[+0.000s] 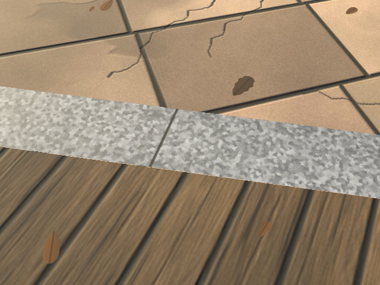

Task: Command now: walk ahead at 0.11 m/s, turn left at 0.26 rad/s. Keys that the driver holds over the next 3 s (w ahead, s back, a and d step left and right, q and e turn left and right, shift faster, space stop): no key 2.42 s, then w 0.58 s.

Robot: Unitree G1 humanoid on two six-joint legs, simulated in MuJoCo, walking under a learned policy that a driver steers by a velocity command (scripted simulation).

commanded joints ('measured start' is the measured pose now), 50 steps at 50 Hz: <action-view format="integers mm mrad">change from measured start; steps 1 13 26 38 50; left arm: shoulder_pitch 136 79 60 43 64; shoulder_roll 71 79 49 35 27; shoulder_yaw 21 12 0 -6 -13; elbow -16 2 70 158 233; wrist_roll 7 30 10 7 8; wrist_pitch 16 9 -9 2 8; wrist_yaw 17 -1 -2 -5 2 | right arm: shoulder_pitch -2 32 5 8 5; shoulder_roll -134 -37 -43 -53 -47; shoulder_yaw -32 19 -2 -7 0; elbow -53 27 89 196 295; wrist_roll -10 -12 0 5 7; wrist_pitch -18 10 25 30 30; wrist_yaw -12 -21 -35 -53 -59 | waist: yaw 47 18 17 15 14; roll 92 64 12 27 23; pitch -229 -159 -120 -91 -62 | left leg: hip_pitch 132 65 198 242 241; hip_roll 276 168 94 101 95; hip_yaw -222 -212 -113 -111 -95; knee -156 -84 -14 -31 -56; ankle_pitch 509 -144 60 87 30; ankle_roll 196 16 -44 -57 -65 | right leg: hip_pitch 68 406 313 329 325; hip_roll -21 -74 -22 4 20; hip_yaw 17 71 29 9 -1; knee -102 -785 -733 -760 -790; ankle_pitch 68 456 370 368 310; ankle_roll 12 -47 -64 -65 -64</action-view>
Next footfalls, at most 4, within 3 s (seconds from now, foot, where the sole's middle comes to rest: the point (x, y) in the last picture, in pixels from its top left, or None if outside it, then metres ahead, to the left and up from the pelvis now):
0.26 right None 0.11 -0.17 -0.77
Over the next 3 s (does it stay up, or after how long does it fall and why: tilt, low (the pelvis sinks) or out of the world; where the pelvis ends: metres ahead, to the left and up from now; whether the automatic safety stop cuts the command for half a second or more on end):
stays up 0.25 -0.02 0.01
